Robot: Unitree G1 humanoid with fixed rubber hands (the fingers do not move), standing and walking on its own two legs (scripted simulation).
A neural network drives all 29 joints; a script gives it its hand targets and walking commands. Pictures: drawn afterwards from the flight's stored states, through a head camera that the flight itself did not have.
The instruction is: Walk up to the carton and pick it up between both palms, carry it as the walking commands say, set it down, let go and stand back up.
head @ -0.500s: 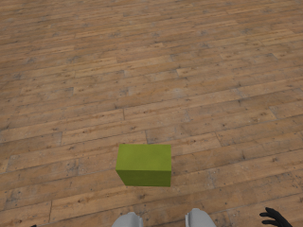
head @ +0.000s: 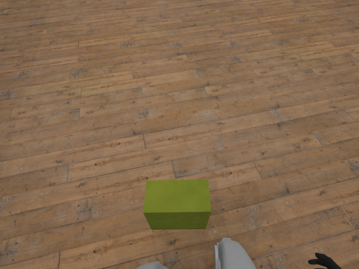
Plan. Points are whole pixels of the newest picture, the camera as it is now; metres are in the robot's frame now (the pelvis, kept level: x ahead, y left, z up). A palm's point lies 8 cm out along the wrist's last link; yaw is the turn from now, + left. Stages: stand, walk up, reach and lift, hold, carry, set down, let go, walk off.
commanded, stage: walk up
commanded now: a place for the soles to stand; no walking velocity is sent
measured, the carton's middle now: (177, 206) +0.45 +0.02 -0.59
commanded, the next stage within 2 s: reach and lift in 1.62 s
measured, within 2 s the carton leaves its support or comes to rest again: neither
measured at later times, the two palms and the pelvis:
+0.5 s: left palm out of the picture +0.10 +0.38 -0.08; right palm out of the picture +0.10 -0.30 -0.12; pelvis +0.01 +0.03 -0.02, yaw -1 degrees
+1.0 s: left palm out of the picture +0.12 +0.35 -0.08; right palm out of the picture +0.11 -0.31 -0.11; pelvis +0.02 +0.02 -0.02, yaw -1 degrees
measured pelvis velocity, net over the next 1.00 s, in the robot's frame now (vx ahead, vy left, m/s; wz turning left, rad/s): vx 0.02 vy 0.02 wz -0.02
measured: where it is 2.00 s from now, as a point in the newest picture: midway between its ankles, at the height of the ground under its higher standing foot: outside the picture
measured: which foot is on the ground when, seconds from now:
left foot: down 0.00-0.10, up 0.12-0.32, down 0.34-1.00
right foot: up 0.00-0.08, down 0.10-1.00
